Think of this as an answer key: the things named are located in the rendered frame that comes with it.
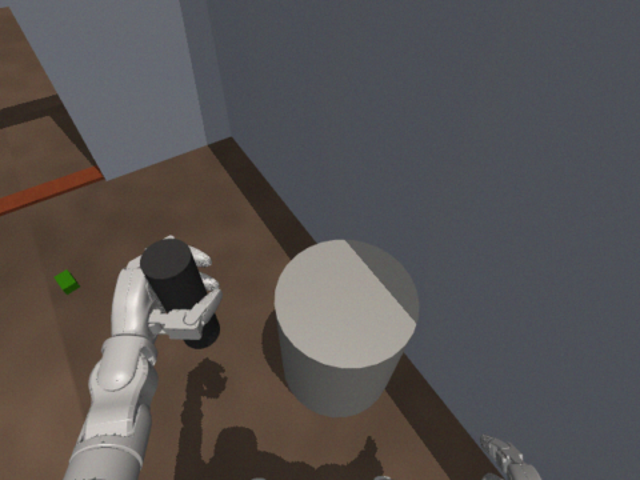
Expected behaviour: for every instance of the right robot hand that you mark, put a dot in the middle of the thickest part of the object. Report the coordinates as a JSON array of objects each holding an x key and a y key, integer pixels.
[{"x": 509, "y": 459}]

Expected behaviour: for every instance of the left robot hand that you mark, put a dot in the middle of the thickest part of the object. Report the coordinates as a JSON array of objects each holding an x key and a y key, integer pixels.
[{"x": 136, "y": 309}]

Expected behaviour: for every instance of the left robot arm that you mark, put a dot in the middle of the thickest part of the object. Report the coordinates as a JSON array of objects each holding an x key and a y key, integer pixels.
[{"x": 114, "y": 437}]

